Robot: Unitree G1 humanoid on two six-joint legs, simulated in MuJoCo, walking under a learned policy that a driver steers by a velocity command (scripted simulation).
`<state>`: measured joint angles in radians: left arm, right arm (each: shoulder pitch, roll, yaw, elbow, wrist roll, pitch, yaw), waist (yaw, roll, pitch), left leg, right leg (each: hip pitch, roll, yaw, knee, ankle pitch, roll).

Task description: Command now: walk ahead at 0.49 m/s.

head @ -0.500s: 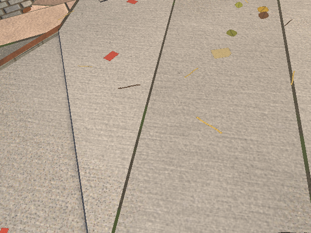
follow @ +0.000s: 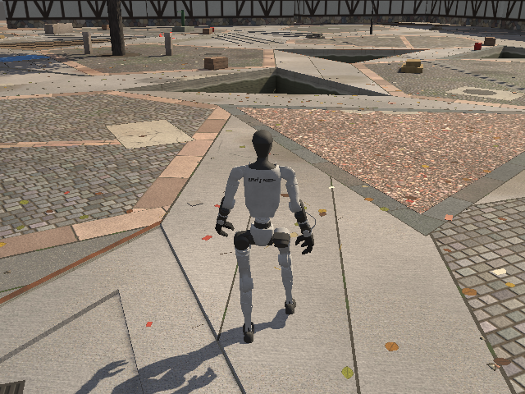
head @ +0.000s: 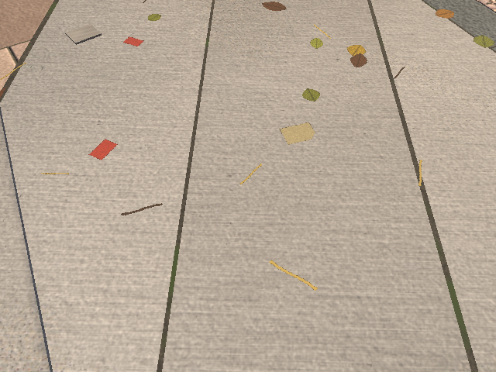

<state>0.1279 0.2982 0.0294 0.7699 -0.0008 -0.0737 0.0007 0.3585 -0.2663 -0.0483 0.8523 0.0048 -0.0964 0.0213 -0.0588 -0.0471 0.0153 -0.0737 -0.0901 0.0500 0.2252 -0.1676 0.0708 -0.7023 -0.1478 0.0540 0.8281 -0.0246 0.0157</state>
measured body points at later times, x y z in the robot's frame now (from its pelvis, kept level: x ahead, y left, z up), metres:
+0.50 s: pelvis +0.29 -0.07 +0.00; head +0.31 -0.08 +0.45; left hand +0.32 +0.21 -0.12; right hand +0.44 -0.33 -0.11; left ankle +0.41 +0.11 -0.68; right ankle +0.26 -0.15 -0.75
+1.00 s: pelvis +0.57 +0.00 +0.00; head +0.58 +0.01 +0.45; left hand +0.70 +0.27 -0.12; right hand +0.61 -0.28 -0.12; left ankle +0.56 +0.08 -0.75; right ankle +0.64 -0.18 -0.67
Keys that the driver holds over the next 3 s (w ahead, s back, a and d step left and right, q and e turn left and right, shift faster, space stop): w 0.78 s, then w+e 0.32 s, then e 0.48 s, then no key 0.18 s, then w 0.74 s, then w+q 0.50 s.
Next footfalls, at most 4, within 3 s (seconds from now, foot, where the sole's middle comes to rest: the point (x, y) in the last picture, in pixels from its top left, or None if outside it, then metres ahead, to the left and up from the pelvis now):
0.20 right None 0.30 -0.15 -0.78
0.74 left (214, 337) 0.60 0.08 -0.78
1.26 right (291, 250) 0.87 -0.16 -0.78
1.74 left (225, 230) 0.96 0.05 -0.78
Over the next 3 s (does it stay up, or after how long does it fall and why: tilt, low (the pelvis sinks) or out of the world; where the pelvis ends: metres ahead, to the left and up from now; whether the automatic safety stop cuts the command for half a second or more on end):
stays up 1.29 -0.26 -0.01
